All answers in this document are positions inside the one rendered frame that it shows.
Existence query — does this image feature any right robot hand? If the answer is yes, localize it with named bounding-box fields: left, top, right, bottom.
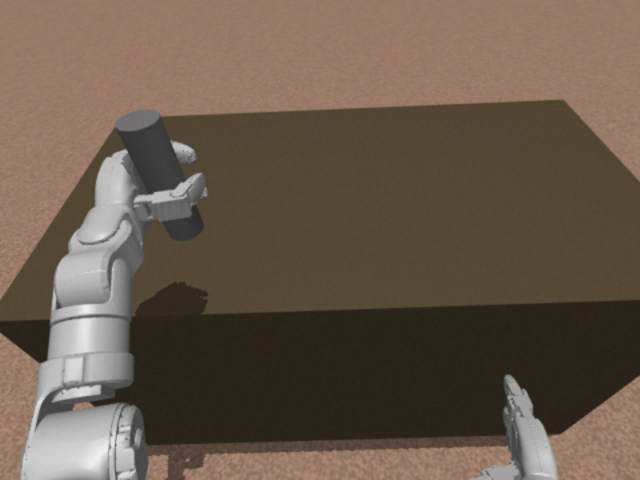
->
left=469, top=374, right=558, bottom=480

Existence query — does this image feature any left robot arm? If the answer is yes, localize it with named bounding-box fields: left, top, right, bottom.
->
left=19, top=203, right=148, bottom=480

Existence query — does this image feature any can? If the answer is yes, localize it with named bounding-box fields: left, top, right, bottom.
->
left=115, top=109, right=204, bottom=241

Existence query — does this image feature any left robot hand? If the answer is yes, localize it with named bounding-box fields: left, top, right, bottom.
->
left=95, top=140, right=208, bottom=231

